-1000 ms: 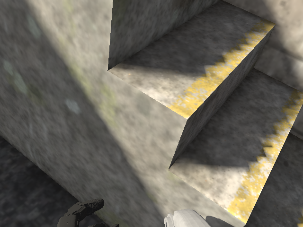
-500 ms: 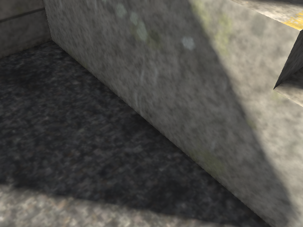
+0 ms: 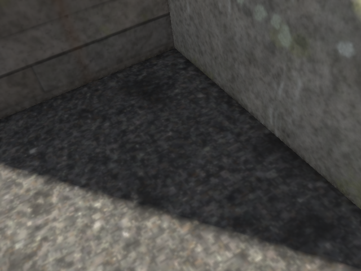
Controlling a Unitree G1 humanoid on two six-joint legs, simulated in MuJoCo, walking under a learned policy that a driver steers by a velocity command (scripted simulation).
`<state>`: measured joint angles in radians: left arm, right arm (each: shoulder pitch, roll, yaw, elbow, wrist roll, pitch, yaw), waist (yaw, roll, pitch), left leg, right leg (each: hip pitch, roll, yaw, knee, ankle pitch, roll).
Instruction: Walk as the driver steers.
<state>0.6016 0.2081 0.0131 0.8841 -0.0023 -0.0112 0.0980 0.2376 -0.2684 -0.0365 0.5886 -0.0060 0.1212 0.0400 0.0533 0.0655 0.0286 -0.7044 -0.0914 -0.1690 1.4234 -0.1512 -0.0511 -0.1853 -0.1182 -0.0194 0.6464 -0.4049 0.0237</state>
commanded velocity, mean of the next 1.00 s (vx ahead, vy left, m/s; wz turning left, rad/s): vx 0.67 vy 0.19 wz -0.65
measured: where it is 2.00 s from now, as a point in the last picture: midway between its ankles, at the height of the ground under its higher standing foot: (240, 258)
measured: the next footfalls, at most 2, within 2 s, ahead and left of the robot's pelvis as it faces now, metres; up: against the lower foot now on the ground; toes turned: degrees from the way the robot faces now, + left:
left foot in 0.22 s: +0.10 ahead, +0.28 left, +0.00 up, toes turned +1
right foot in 0.86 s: +0.39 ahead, -0.01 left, +0.00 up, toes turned -35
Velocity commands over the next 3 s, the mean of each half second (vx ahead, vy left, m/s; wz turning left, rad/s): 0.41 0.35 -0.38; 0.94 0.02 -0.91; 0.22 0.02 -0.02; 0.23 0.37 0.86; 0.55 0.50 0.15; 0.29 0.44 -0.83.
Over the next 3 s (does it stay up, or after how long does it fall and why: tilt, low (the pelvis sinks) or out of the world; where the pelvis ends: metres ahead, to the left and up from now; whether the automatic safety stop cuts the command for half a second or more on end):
stays up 0.94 0.27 0.00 its command is cut before an obstacle after 0.9 s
